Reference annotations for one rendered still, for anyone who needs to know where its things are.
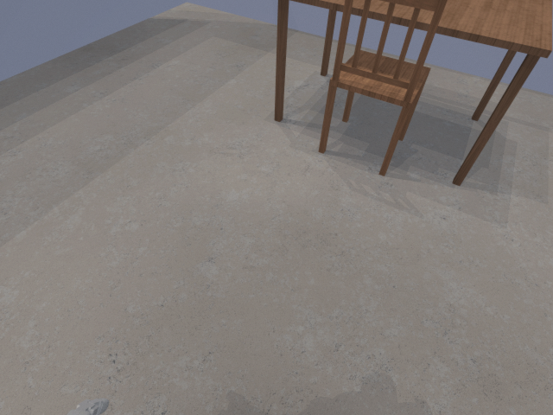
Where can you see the table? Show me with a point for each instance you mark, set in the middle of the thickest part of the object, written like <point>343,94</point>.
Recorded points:
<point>517,25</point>

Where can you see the chair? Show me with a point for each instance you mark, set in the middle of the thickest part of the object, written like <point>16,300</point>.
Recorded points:
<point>374,75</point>

